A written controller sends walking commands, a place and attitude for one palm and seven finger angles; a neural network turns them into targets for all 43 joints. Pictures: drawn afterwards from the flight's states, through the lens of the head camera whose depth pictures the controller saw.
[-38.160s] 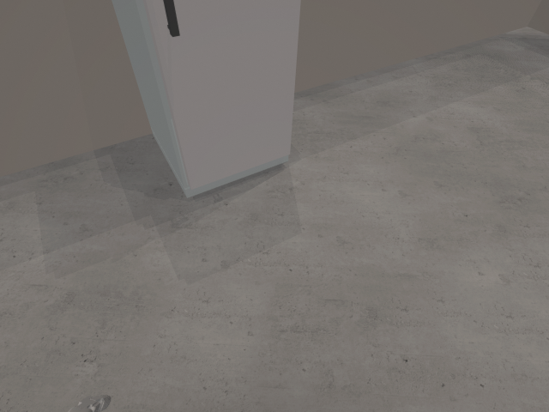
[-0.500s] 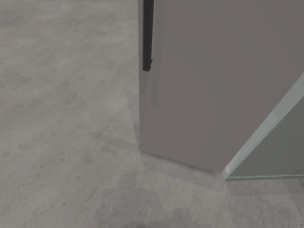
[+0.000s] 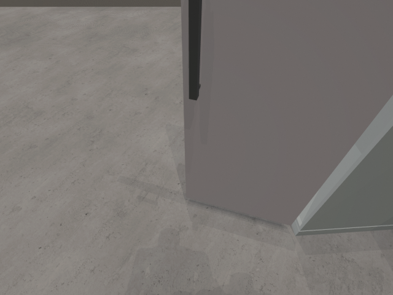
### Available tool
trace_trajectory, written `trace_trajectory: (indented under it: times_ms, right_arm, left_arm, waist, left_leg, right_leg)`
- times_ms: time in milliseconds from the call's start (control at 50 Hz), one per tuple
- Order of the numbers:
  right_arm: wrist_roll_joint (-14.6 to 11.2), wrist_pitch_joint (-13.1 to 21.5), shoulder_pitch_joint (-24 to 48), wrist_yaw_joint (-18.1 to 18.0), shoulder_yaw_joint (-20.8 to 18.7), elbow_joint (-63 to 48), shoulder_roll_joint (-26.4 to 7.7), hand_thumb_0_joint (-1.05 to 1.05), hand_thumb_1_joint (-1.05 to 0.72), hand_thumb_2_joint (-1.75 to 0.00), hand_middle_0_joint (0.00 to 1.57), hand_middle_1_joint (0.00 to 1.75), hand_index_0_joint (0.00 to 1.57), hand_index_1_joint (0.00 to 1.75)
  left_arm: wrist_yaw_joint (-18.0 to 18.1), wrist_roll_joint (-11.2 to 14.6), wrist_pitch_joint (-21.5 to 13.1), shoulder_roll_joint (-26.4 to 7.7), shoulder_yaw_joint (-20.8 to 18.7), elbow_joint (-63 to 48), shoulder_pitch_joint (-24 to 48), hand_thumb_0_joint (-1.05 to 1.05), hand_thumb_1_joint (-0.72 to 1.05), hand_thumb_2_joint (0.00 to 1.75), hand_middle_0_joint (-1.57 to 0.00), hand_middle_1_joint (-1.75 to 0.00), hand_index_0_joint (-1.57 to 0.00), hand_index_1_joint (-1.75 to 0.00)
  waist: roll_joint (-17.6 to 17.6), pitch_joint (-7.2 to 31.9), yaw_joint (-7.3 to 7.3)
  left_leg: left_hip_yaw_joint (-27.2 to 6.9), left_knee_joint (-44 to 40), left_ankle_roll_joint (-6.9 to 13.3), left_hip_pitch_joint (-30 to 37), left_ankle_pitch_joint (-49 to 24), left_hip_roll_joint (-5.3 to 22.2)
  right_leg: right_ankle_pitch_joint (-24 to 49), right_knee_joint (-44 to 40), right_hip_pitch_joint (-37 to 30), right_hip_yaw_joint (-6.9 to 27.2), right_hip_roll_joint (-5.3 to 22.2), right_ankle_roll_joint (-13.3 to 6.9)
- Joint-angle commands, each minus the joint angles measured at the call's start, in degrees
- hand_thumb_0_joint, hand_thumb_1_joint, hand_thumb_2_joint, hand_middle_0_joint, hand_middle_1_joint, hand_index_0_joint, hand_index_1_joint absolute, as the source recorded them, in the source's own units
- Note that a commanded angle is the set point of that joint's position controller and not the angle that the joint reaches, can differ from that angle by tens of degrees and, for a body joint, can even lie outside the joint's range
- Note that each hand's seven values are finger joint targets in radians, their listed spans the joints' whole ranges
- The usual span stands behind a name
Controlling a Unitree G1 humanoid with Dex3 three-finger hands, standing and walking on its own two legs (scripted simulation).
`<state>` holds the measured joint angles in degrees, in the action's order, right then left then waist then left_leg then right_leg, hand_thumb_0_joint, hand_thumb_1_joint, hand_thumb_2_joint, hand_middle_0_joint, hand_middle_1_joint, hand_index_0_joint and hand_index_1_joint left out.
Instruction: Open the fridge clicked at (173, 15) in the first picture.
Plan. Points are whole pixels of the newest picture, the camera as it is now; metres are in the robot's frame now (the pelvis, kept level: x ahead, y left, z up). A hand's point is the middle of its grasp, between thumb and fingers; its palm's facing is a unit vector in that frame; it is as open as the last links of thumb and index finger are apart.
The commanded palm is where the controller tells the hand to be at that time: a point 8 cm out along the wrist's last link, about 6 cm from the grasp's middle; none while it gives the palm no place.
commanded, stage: let the arm hang, fingers relaxed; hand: left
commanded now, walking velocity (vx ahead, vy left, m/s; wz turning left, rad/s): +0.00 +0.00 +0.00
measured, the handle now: (197, 26) +0.66 +0.04 +0.23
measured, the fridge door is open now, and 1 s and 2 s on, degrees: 70 70 70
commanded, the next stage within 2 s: look to check the result in 0.28 s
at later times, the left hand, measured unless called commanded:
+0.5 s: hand out of the picture +0.00 +0.16 -0.18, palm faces +0.01 -0.99 -0.16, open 7.4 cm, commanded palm none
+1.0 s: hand out of the picture +0.00 +0.16 -0.18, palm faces +0.00 -0.98 -0.17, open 7.4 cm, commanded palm none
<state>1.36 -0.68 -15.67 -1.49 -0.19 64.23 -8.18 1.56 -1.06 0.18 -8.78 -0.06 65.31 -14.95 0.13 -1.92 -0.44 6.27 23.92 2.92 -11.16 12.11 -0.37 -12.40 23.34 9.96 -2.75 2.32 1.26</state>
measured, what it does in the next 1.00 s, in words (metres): stands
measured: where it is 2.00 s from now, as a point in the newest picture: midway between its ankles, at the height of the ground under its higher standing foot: outside the picture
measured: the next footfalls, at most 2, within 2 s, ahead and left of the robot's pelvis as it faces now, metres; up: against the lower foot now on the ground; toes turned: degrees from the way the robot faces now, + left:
none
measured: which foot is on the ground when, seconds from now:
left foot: down 0.00-1.00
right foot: down 0.00-1.00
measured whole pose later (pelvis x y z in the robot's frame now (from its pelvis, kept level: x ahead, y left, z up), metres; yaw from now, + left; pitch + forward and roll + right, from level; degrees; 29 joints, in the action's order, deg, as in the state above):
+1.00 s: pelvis +0.01 +0.00 +0.00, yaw -1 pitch -1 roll +0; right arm 1.2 -0.1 -15.3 -1.9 -0.6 65.6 -7.3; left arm 2.0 -1.1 -0.3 -7.5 -0.5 66.4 -14.8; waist 0.0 -3.0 -0.7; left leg 6.8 22.8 2.6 -9.8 12.3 -0.2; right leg -12.8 22.9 9.2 -2.1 2.1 1.1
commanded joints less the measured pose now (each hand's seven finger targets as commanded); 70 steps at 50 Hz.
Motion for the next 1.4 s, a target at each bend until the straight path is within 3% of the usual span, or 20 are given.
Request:
trace_trajectory:
  times_ms: [0, 100, 280, 560, 1380]
  right_arm:
    - [-0.1, 1.0, -3.3, -0.6, -1.1, -1.0, -5.3, 0.00, -0.90, -0.90, 0.20, 0.30, 0.20, 0.30]
    - [-0.1, 1.1, -4.1, -0.7, -1.2, -0.6, -4.7, 0.00, -0.90, -0.90, 0.20, 0.30, 0.20, 0.30]
    - [-0.3, 1.3, -5.2, -0.9, -1.4, 0.0, -4.0, 0.00, -0.90, -0.90, 0.20, 0.30, 0.20, 0.30]
    - [-0.3, 1.1, -4.5, -0.9, -1.4, 0.2, -3.9, 0.00, -0.90, -0.90, 0.20, 0.30, 0.20, 0.30]
    - [-0.4, 1.1, -2.7, -0.9, -1.3, 0.9, -4.7, 0.00, -0.90, -0.90, 0.20, 0.30, 0.20, 0.30]
  left_arm:
    - [0.4, 0.2, -0.5, -4.9, -1.0, -0.7, -3.8, 0.00, 0.90, 0.90, -0.20, -0.30, -0.20, -0.30]
    - [0.5, 0.1, -0.4, -4.3, -1.1, -0.4, -3.9, 0.00, 0.90, 0.90, -0.20, -0.30, -0.20, -0.30]
    - [0.7, 0.2, -0.8, -3.8, -1.2, -0.3, -4.0, 0.00, 0.90, 0.90, -0.20, -0.30, -0.20, -0.30]
    - [0.7, 0.1, -0.9, -3.3, -1.1, 0.4, -4.8, 0.00, 0.90, 0.90, -0.20, -0.30, -0.20, -0.30]
    - [0.6, 0.3, -1.4, -4.6, -1.1, 0.0, -3.3, 0.00, 0.90, 0.90, -0.20, -0.30, -0.20, -0.30]
  waist:
    - [1.2, -2.5, 0.32]
    - [1.4, -3.2, 0.46]
    - [-0.4, -1.1, -0.01]
    - [0.3, -3.1, -0.18]
    - [-0.4, -1.6, -0.20]
  left_leg:
    - [-7.9, -7.5, -0.5, -1.7, 0.0, 7.2]
    - [-8.2, -8.3, -0.4, -2.7, 0.8, 7.3]
    - [-7.2, -6.0, -0.3, 0.9, -6.4, 7.2]
    - [-6.9, -6.8, -0.5, 0.8, -2.8, 7.1]
    - [-6.2, -5.6, -0.9, 3.3, -6.7, 7.3]
  right_leg:
    - [1.6, -3.6, 1.7, 3.4, 3.3, -2.7]
    - [1.8, -3.2, 1.4, 3.2, 3.1, -2.7]
    - [4.8, -3.1, 1.3, 3.4, 3.5, -2.5]
    - [2.9, -4.1, 2.6, 3.9, 3.4, -2.4]
    - [6.6, -5.4, 1.4, 5.0, 3.8, -2.8]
